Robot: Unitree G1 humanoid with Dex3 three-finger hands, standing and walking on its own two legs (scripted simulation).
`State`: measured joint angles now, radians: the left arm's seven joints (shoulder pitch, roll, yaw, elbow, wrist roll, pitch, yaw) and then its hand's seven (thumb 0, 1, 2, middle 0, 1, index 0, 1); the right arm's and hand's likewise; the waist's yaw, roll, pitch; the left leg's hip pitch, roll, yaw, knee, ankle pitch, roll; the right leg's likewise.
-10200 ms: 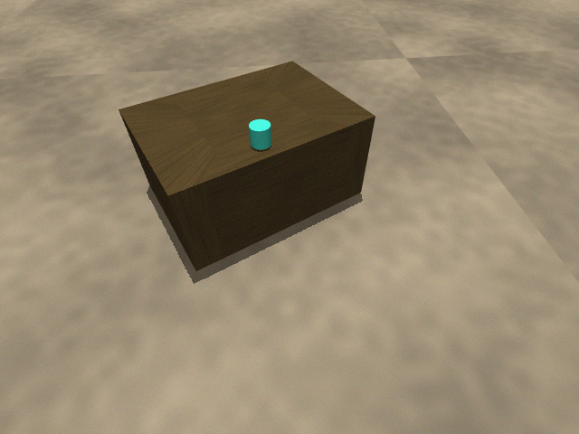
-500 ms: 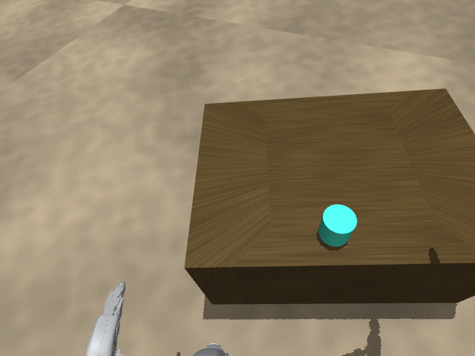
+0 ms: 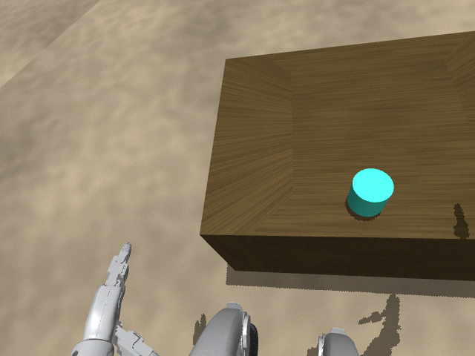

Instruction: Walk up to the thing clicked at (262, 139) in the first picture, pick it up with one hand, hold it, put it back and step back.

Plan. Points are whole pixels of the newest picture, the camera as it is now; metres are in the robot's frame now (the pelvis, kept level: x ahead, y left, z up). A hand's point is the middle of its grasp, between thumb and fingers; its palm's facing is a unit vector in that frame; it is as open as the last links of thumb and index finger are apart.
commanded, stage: approach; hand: right
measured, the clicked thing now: (368, 193) +0.49 -0.18 -0.19
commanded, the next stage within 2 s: close in in 0.16 s
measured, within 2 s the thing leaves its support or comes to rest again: neither
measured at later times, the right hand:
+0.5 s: hand (402, 207) +0.45 -0.23 -0.16, palm faces +0.14 +0.99 +0.05, open 17.6 cm
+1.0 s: hand (375, 202) +0.45 -0.18 -0.15, palm faces +0.14 +0.99 +0.01, open 17.4 cm
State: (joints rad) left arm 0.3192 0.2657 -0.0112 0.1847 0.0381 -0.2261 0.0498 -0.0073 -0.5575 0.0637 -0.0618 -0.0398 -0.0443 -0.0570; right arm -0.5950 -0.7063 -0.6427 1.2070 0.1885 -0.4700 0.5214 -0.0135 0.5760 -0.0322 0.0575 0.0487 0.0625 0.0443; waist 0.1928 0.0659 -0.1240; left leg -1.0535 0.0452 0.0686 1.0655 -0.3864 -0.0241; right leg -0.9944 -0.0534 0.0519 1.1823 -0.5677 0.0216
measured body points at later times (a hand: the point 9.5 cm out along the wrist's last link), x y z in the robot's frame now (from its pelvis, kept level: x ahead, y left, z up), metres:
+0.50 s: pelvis -0.04 +0.00 -0.11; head +0.15 -0.09 +0.29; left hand +0.13 +0.25 -0.01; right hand +0.44 -0.29 -0.16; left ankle +0.06 +0.14 -0.65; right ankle -0.01 -0.13 -0.65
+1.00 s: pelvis -0.04 +0.00 -0.11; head +0.14 -0.06 +0.29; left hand +0.13 +0.27 +0.01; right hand +0.44 -0.23 -0.15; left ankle +0.06 +0.14 -0.65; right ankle -0.01 -0.13 -0.65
